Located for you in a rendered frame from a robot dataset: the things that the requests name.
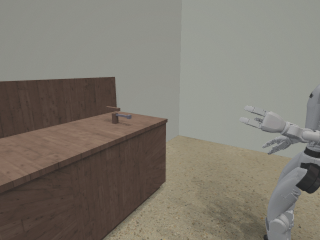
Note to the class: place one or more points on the counter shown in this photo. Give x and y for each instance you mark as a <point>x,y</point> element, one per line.
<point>70,169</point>

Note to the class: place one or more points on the left robot shin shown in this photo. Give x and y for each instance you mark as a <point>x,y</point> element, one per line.
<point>276,230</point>

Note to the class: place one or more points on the robot torso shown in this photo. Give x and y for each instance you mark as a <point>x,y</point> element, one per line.
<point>311,154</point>

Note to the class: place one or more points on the robot right hand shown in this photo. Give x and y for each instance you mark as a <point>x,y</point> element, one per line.
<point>282,142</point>

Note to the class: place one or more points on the robot left forearm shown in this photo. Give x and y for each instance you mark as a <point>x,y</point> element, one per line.
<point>303,135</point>

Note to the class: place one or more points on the robot left hand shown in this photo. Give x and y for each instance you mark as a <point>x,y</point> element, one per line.
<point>272,122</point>

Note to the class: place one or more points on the tap lever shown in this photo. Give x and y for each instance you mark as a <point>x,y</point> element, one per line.
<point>125,116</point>

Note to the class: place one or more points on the robot right forearm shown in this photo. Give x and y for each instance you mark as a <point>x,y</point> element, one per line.
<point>292,141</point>

